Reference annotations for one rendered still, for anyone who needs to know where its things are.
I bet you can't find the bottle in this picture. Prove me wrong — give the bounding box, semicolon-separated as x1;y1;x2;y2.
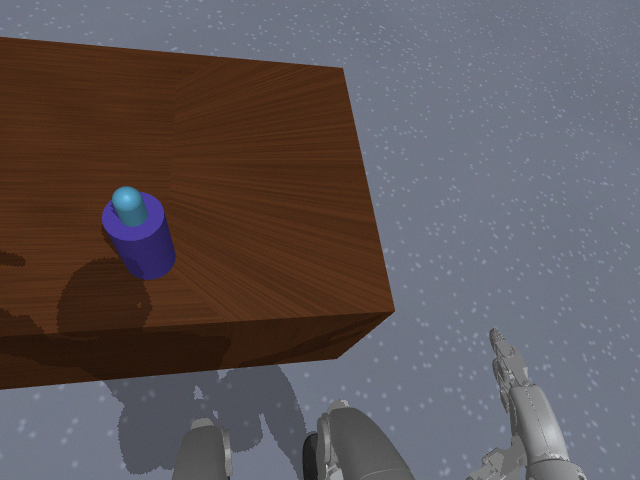
102;186;176;280

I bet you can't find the right robot hand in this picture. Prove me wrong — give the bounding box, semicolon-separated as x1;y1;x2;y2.
465;328;570;480

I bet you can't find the right robot foot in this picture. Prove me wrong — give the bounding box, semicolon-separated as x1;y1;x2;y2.
302;433;318;480

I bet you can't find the right robot arm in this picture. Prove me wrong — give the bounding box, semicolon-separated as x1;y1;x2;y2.
525;459;587;480

